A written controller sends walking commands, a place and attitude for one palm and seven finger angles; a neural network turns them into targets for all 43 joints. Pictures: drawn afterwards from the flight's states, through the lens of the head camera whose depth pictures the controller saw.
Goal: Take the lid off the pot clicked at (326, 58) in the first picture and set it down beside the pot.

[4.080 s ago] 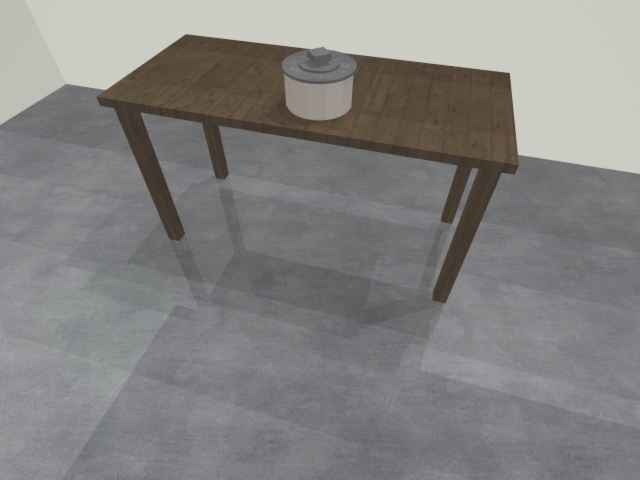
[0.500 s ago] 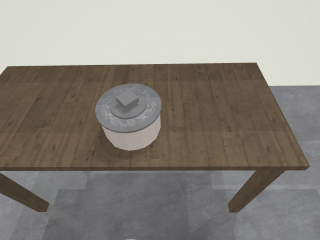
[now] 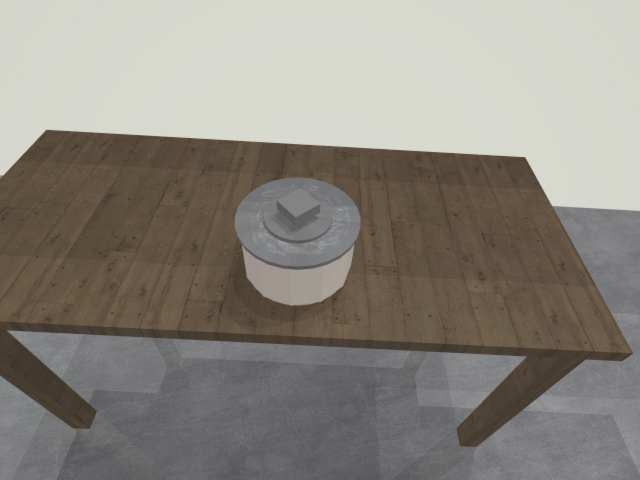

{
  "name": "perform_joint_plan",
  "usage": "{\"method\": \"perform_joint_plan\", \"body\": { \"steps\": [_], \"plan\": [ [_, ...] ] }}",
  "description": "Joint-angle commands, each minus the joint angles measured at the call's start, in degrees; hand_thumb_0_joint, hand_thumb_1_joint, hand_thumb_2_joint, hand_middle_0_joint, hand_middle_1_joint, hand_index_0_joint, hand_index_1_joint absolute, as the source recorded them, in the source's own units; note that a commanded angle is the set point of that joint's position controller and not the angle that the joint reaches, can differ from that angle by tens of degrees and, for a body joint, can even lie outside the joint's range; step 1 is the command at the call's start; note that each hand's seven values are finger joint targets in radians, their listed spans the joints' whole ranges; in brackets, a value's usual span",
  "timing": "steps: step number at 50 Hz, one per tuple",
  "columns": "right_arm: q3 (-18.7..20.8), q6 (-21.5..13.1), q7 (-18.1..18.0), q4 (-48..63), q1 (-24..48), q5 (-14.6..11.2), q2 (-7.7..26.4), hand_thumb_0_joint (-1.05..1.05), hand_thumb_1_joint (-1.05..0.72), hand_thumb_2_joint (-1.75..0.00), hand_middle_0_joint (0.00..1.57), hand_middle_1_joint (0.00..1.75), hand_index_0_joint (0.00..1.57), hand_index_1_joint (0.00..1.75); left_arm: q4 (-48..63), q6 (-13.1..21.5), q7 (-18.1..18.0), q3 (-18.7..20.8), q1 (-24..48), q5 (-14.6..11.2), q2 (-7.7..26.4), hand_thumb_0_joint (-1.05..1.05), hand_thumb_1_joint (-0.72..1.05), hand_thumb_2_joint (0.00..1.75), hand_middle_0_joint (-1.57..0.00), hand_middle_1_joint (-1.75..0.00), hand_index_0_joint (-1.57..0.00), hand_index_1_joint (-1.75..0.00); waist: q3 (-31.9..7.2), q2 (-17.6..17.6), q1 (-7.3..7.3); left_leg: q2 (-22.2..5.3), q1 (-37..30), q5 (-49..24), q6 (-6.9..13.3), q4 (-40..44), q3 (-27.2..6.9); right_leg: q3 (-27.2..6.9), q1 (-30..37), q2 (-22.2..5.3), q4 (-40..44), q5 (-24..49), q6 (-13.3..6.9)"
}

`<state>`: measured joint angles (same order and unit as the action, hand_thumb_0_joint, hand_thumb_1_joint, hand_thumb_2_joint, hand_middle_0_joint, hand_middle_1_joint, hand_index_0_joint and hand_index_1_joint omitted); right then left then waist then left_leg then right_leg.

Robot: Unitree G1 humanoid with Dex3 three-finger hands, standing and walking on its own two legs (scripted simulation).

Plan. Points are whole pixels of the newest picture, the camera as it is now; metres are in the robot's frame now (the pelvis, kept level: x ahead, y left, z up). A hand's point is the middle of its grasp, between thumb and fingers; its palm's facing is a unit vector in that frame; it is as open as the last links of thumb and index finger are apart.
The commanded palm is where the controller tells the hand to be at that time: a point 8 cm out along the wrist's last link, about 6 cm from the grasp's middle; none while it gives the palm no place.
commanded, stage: come to a stop and stand still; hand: left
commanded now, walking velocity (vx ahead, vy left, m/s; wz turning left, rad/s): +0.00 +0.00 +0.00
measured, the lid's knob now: (298, 206) +0.51 +0.09 +0.04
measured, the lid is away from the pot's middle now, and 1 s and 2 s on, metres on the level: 0.00 0.00 0.00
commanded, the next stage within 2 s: look again from close up in 0.32 s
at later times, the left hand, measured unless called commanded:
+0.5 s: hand out of the picture -0.05 +0.14 -0.18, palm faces +0.03 -0.99 -0.16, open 7.4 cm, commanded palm none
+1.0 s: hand out of the picture -0.01 +0.18 -0.18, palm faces +0.06 -0.97 -0.22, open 7.4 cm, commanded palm none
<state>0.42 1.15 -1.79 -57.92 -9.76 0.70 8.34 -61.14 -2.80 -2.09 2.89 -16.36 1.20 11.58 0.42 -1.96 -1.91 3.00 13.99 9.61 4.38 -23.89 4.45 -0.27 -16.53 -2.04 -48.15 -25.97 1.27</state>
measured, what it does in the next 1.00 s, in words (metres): steps on the spot: right foot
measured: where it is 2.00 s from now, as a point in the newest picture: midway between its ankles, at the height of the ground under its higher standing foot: outside the picture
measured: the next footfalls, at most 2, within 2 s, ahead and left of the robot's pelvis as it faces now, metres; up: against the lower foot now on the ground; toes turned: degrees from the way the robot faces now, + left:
right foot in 0.10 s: -0.03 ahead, -0.12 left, +0.00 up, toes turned -2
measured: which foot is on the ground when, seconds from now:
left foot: down 0.00-1.00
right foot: up 0.00-0.08, down 0.10-1.00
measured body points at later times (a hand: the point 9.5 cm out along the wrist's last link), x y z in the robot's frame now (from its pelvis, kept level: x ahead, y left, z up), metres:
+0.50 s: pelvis -0.03 -0.01 +0.00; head -0.02 -0.02 +0.45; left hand -0.05 +0.19 -0.16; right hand -0.06 -0.23 -0.16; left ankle +0.04 +0.08 -0.74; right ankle -0.07 -0.12 -0.74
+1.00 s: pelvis -0.02 +0.01 -0.01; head -0.01 +0.00 +0.44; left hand -0.01 +0.23 -0.16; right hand +0.02 -0.23 -0.16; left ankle +0.04 +0.08 -0.74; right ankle -0.07 -0.12 -0.74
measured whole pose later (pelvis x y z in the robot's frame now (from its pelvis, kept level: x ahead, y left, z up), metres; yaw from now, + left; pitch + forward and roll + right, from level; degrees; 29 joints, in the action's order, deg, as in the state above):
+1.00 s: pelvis -0.02 +0.01 -0.01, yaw +1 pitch -1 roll -1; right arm 1.0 -0.2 -0.9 -60.3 -13.2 0.9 10.7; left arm -59.7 1.0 -2.9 0.0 -16.6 0.6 8.1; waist 2.7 1.9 0.0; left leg 2.7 17.8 9.6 4.4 -28.2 3.3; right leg 2.5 -7.2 -1.1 -28.0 -19.8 0.6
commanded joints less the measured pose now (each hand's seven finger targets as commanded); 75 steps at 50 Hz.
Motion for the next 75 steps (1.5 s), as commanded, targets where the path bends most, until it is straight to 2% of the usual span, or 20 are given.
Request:
{"method": "perform_joint_plan", "body": {
  "steps": [1, 3, 5, 6, 7, 8, 9, 11, 15, 20, 21, 22, 26, 29, 34, 41, 48, 62, 71, 75],
  "plan": [
    [2.4, -0.6, -0.2, 0.6, -4.8, 0.1, 9.1, 0.00, -0.90, -0.90, 0.20, 0.30, 0.20, 0.30, 0.9, 1.0, -0.3, -0.3, -4.1, 0.1, 2.7, 0.00, 0.90, 0.90, -0.20, -0.30, -0.20, -0.30, 0.1, 7.1, 1.99, -15.7, -4.2, 2.4, 5.1, 11.4, -16.8, 0.6, 0.8, -0.4, 13.1, -0.3, -0.5],
    [2.3, -0.4, 0.0, -0.2, -4.9, -0.2, 8.9, 0.00, -0.90, -0.90, 0.20, 0.30, 0.20, 0.30, -0.9, 1.5, -0.5, -0.7, -7.9, 0.1, 2.0, 0.00, 0.90, 0.90, -0.20, -0.30, -0.20, -0.30, -0.6, 4.0, 0.66, -13.3, -2.1, 7.8, 2.4, 9.6, -15.1, 1.4, 7.5, -0.3, 25.8, 8.7, -0.9],
    [1.9, -0.4, 0.3, -0.9, -5.2, -0.8, 6.2, 0.00, -0.90, -0.90, 0.20, 0.30, 0.20, 0.30, -1.7, 2.5, -0.9, -1.1, -7.4, 0.1, 3.7, 0.00, 0.90, 0.90, -0.20, -0.30, -0.20, -0.30, 1.6, -1.2, 1.88, -8.1, 0.2, 8.2, -2.1, 5.3, -10.2, -6.1, 7.4, -5.0, 32.3, 10.8, -3.1],
    [1.6, -0.4, 0.5, -1.1, -5.5, -0.9, 5.1, 0.00, -0.90, -0.90, 0.20, 0.30, 0.20, 0.30, -1.2, 2.7, -0.7, -1.1, -5.9, -0.1, 5.2, 0.00, 0.90, 0.90, -0.20, -0.30, -0.20, -0.30, 2.9, -3.1, 2.56, -6.5, -1.5, 6.8, -3.1, 3.6, -8.3, -7.8, 4.0, -7.8, 34.2, 9.4, -4.5],
    [1.5, -0.4, 0.7, -1.4, -5.7, -0.6, 5.1, 0.00, -0.90, -0.90, 0.20, 0.30, 0.20, 0.30, -1.4, 2.7, -0.5, -1.2, -5.7, -0.2, 5.5, 0.00, 0.90, 0.90, -0.20, -0.30, -0.20, -0.30, 2.7, -0.9, 2.98, -5.6, -5.5, 5.0, -3.8, 2.8, -7.5, -8.1, 0.1, -8.9, 34.3, 7.2, -5.3],
    [1.5, -0.4, 0.6, -2.1, -5.9, -0.3, 4.8, 0.00, -0.90, -0.90, 0.20, 0.30, 0.20, 0.30, -1.9, 3.4, -0.6, -1.2, -4.8, -0.2, 4.8, 0.00, 0.90, 0.90, -0.20, -0.30, -0.20, -0.30, 2.3, -6.3, 3.46, -6.3, -6.2, 0.3, -3.7, 1.5, -7.1, -8.0, 0.4, -7.6, 34.1, 12.0, -5.2],
    [1.4, -0.6, 0.6, -2.7, -6.0, -0.2, 5.4, 0.00, -0.90, -0.90, 0.20, 0.30, 0.20, 0.30, -2.0, 3.8, -0.6, -1.6, -4.1, -0.4, 3.8, 0.00, 0.90, 0.90, -0.20, -0.30, -0.20, -0.30, 2.9, -7.8, 3.45, -7.1, -6.6, -2.1, -3.5, 1.6, -7.2, -7.1, 0.9, -7.5, 33.5, 16.4, -4.8],
    [1.2, -0.7, 0.5, -3.9, -6.9, -0.5, 5.8, 0.00, -0.90, -0.90, 0.20, 0.30, 0.20, 0.30, -2.2, 3.8, -0.6, -1.8, -4.7, -0.5, 3.5, 0.00, 0.90, 0.90, -0.20, -0.30, -0.20, -0.30, 4.2, -5.9, 3.05, -8.0, -6.8, -2.5, -3.1, 3.4, -7.8, -4.9, 1.0, -6.0, 33.3, 14.3, -3.9],
    [0.7, -0.4, 0.3, -6.0, -8.4, -0.3, 5.8, 0.00, -0.90, -0.90, 0.20, 0.30, 0.20, 0.30, -3.6, 3.2, -0.7, -2.0, -6.8, -0.5, 2.7, 0.00, 0.90, 0.90, -0.20, -0.30, -0.20, -0.30, 7.9, 3.7, 2.52, -7.7, -3.9, 5.7, -3.0, 7.5, -9.7, -4.3, 0.0, -4.3, 32.5, 5.6, -3.6],
    [0.7, -0.5, 0.1, -6.8, -10.6, -0.2, 5.4, 0.00, -0.90, -0.90, 0.20, 0.30, 0.20, 0.30, -4.8, 3.1, -0.6, -1.9, -8.9, -0.4, 1.6, 0.00, 0.90, 0.90, -0.20, -0.30, -0.20, -0.30, 6.4, 4.9, 1.97, -8.1, -2.1, 10.7, -2.8, 9.8, -11.2, -3.0, 2.2, -3.1, 30.8, 5.9, -3.5],
    [0.2, -2.4, 1.0, -0.1, -11.2, 0.4, 6.7, 0.00, -0.90, -0.90, 0.20, 0.30, 0.20, 0.30, 2.2, 5.6, -0.5, -3.6, -6.0, 0.5, 6.5, 0.00, 0.90, 0.90, -0.20, -0.30, -0.20, -0.30, 12.9, 4.7, 3.12, -3.4, -1.4, -4.7, -1.5, 5.4, -8.4, 0.1, -0.5, 1.6, 25.7, 13.8, -5.8],
    [2.0, -3.4, 0.7, 0.7, -8.8, -0.1, 5.3, 0.00, -0.90, -0.90, 0.20, 0.30, 0.20, 0.30, 2.2, 5.1, -0.5, -2.3, -8.1, 0.1, 3.8, 0.00, 0.90, 0.90, -0.20, -0.30, -0.20, -0.30, 7.8, 3.4, 1.12, -8.2, -0.2, -0.7, -2.4, 2.6, -10.2, -1.5, -0.6, -2.1, 27.4, 10.9, -5.2],
    [1.5, -2.3, 0.5, 0.8, -9.3, 0.1, 3.3, 0.00, -0.90, -0.90, 0.20, 0.30, 0.20, 0.30, 2.2, 5.1, -1.1, -2.2, -6.6, -0.7, 3.4, 0.00, 0.90, 0.90, -0.20, -0.30, -0.20, -0.30, 2.4, 1.5, 2.60, -6.4, -1.9, -0.4, -2.7, -1.1, -9.3, -3.4, 3.2, -4.7, 30.0, 13.1, -6.4],
    [1.8, -1.4, 0.6, 0.5, -9.0, 0.5, 4.1, 0.00, -0.90, -0.90, 0.20, 0.30, 0.20, 0.30, 2.9, 4.8, -1.3, -2.0, -5.2, -0.7, 2.7, 0.00, 0.90, 0.90, -0.20, -0.30, -0.20, -0.30, 4.6, 5.2, 3.14, -5.9, -0.8, 3.8, -3.2, -2.0, -9.2, -4.3, -0.4, -4.9, 30.8, 7.1, -6.9],
    [2.1, -0.7, 1.0, 0.5, -8.8, 0.8, 4.8, 0.00, -0.90, -0.90, 0.20, 0.30, 0.20, 0.30, 3.6, 4.3, -1.3, -1.7, -3.5, -0.4, 2.4, 0.00, 0.90, 0.90, -0.20, -0.30, -0.20, -0.30, 6.5, 1.8, 3.53, -5.8, 0.5, 7.0, -3.2, -2.6, -9.8, -5.1, -4.2, -4.7, 29.8, 2.3, -7.0],
    [1.7, -1.8, 1.1, 0.7, -7.3, 0.5, 6.4, 0.00, -0.90, -0.90, 0.20, 0.30, 0.20, 0.30, 3.3, 4.4, -1.2, -1.6, -5.5, -0.4, 2.1, 0.00, 0.90, 0.90, -0.20, -0.30, -0.20, -0.30, 2.1, 1.7, 1.67, -8.5, -0.8, 0.9, -1.2, 1.8, -12.9, -1.4, 2.0, -2.5, 24.8, 10.7, -4.8],
    [1.7, -2.3, 0.9, 0.1, -5.8, 0.3, 7.2, 0.00, -0.90, -0.90, 0.20, 0.30, 0.20, 0.30, 3.0, 4.5, -1.3, -1.9, -5.6, -0.4, 2.2, 0.00, 0.90, 0.90, -0.20, -0.30, -0.20, -0.30, 0.6, 2.6, 1.73, -8.7, -4.1, -6.7, -0.7, 0.6, -12.0, -1.8, 3.1, -3.3, 25.0, 15.7, -4.1],
    [1.7, -2.1, 1.1, -0.4, -3.9, -0.1, 7.3, 0.00, -0.90, -0.90, 0.20, 0.30, 0.20, 0.30, 1.9, 4.2, -0.8, -2.4, -7.4, -0.1, 2.9, 0.00, 0.90, 0.90, -0.20, -0.30, -0.20, -0.30, 2.7, 3.0, 1.35, -8.9, -3.5, 1.9, -0.8, 3.8, -12.1, -1.8, 1.6, -3.5, 26.9, 10.5, -3.7],
    [1.5, -2.4, 1.1, -1.4, -5.0, -0.2, 6.8, 0.00, -0.90, -0.90, 0.20, 0.30, 0.20, 0.30, 0.9, 4.3, -0.7, -2.6, -8.3, -0.1, 2.9, 0.00, 0.90, 0.90, -0.20, -0.30, -0.20, -0.30, 2.2, 1.4, 1.27, -9.1, -3.9, -0.6, -0.6, 4.0, -11.8, -1.5, 2.5, -3.8, 27.0, 12.3, -3.7],
    [1.6, -2.2, 1.0, -2.9, -6.0, -0.1, 6.3, 0.00, -0.90, -0.90, 0.20, 0.30, 0.20, 0.30, -0.4, 4.0, -0.6, -3.1, -9.5, -0.1, 1.5, 0.00, 0.90, 0.90, -0.20, -0.30, -0.20, -0.30, 3.1, 4.6, 1.66, -10.0, -3.4, 10.6, -0.8, 8.2, -13.9, -0.4, 1.7, -2.4, 26.8, 6.5, -3.2]
  ]
}}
